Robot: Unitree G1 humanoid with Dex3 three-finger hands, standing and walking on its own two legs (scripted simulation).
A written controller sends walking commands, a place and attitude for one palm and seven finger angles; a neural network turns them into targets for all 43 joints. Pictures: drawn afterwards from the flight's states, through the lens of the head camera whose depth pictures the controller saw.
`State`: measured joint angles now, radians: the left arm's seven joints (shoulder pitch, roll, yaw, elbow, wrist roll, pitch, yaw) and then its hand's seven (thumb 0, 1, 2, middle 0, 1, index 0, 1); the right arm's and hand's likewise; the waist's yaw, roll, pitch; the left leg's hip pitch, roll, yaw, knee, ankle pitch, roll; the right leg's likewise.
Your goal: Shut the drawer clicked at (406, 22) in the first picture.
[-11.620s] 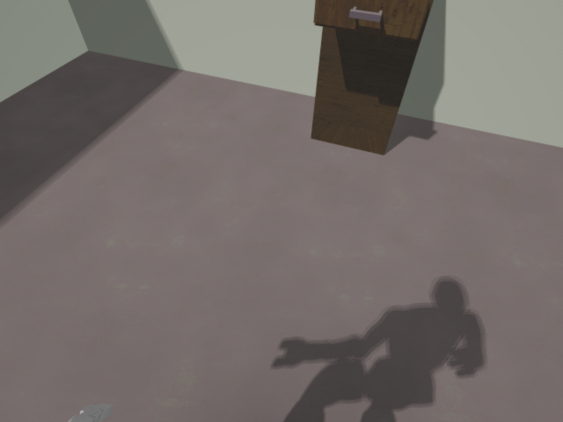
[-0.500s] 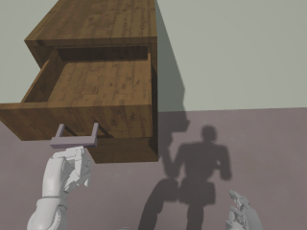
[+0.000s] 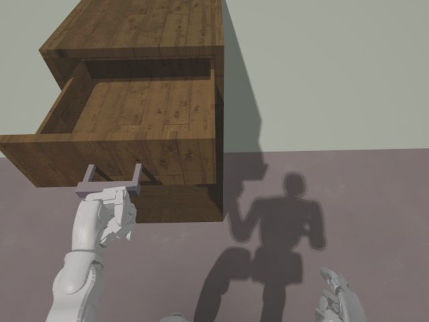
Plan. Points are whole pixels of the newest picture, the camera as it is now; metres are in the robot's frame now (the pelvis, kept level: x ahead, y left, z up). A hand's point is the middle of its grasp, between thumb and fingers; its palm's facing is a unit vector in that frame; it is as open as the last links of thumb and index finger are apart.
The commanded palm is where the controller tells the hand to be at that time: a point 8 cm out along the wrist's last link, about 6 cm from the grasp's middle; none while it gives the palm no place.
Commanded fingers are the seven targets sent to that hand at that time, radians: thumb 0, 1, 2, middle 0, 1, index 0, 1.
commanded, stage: push the drawer shut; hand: left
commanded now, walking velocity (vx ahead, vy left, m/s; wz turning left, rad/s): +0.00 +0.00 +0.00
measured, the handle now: (111, 179) +0.35 +0.21 +0.08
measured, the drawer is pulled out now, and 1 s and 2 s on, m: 0.28 0.17 0.04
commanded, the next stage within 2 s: none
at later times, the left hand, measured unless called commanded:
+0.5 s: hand (133, 192) +0.33 +0.17 +0.07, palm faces +0.04 -1.00 -0.03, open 2.8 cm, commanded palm +0.32 +0.22 +0.08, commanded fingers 0.00 0.90 0.90 -1.40 -1.60 -1.40 -1.60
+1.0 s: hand (139, 166) +0.39 +0.17 +0.07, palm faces +0.04 -1.00 -0.02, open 2.8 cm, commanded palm +0.38 +0.22 +0.08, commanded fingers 0.00 0.90 0.90 -1.40 -1.60 -1.40 -1.60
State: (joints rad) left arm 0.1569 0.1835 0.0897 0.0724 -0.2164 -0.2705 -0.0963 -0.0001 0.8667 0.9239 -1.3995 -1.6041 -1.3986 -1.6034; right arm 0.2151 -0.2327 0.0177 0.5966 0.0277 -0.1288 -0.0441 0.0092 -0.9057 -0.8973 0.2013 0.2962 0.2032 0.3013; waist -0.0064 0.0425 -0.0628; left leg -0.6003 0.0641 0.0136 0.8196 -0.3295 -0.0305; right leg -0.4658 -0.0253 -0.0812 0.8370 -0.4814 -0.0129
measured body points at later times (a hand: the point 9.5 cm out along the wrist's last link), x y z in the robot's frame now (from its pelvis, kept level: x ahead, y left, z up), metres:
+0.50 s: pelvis -0.02 +0.00 +0.00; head +0.02 +0.00 +0.45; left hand +0.32 +0.22 +0.08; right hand +0.12 -0.24 -0.10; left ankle +0.05 +0.14 -0.70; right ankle -0.03 -0.11 -0.70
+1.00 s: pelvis -0.02 +0.02 +0.00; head +0.03 +0.02 +0.45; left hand +0.38 +0.23 +0.08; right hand +0.07 -0.24 -0.12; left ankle +0.05 +0.14 -0.70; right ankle -0.03 -0.11 -0.70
